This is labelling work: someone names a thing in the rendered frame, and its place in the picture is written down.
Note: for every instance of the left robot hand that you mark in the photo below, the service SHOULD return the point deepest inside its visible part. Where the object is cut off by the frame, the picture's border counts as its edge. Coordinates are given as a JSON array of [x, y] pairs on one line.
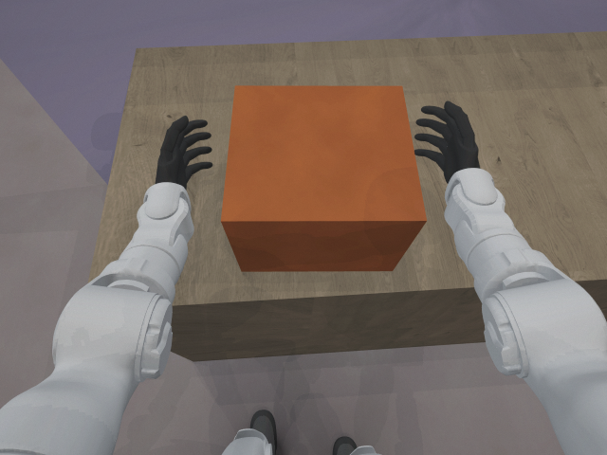
[[172, 165]]

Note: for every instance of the robot right upper arm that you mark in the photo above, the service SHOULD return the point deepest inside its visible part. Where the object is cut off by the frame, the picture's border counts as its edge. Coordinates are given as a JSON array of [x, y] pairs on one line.
[[549, 334]]

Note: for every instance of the carton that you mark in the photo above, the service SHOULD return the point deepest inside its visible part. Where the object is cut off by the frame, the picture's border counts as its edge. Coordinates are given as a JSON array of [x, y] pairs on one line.
[[321, 178]]

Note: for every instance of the left robot forearm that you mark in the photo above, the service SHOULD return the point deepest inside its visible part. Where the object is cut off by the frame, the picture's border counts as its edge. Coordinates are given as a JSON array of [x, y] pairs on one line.
[[155, 257]]

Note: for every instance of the right robot hand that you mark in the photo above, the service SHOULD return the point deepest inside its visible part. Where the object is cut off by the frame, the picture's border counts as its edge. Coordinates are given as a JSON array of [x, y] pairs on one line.
[[458, 147]]

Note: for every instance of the robot left foot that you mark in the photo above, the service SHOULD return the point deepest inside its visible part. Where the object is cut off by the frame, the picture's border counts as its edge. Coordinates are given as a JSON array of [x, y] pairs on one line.
[[263, 421]]

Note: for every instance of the right robot forearm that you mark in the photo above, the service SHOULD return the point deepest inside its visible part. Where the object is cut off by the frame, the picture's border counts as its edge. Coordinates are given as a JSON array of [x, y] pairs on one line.
[[494, 252]]

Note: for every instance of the left robot shin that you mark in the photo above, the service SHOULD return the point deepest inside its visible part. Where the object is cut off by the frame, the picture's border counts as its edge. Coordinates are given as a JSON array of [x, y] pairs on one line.
[[249, 432]]

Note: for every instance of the pedestal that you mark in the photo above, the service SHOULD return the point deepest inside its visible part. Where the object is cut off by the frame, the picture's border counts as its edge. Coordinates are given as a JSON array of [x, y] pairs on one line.
[[537, 104]]

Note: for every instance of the robot left upper arm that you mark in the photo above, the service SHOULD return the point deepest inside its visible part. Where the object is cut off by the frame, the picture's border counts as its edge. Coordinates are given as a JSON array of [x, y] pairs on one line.
[[111, 339]]

